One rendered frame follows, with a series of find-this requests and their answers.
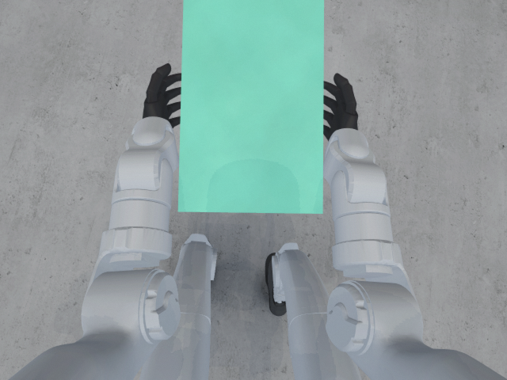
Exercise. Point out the robot right forearm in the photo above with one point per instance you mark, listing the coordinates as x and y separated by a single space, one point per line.
361 214

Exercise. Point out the carton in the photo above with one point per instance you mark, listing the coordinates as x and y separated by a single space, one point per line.
251 131

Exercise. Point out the robot left thigh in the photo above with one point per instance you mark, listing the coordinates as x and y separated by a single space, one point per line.
186 354

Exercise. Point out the left robot upper arm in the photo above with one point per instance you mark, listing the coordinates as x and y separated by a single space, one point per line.
125 315

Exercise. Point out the robot left forearm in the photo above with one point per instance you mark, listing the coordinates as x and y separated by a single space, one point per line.
138 235

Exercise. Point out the right robot foot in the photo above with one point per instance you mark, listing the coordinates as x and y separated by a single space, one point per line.
277 308

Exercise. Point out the right robot hand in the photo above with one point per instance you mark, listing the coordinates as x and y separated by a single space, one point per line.
344 107

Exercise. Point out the left robot hand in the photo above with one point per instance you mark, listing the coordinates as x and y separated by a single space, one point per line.
156 103

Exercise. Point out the right robot upper arm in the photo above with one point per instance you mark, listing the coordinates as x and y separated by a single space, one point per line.
379 325

